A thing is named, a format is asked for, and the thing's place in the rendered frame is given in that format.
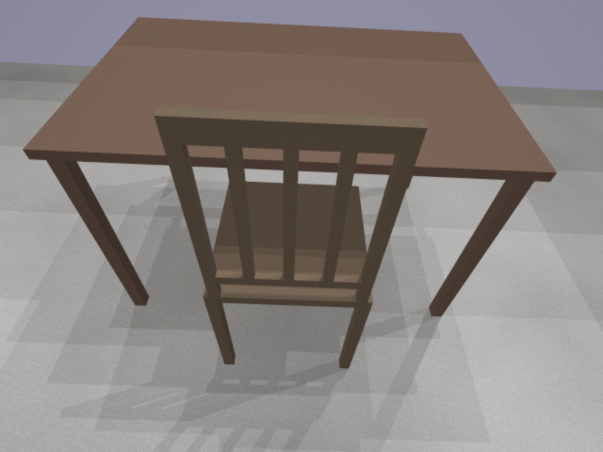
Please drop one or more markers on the chair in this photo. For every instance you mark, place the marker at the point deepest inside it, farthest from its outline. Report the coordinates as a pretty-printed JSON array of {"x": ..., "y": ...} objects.
[{"x": 289, "y": 243}]

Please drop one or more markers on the table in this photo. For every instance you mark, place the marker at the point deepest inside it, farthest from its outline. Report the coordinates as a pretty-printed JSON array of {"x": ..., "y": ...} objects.
[{"x": 473, "y": 131}]

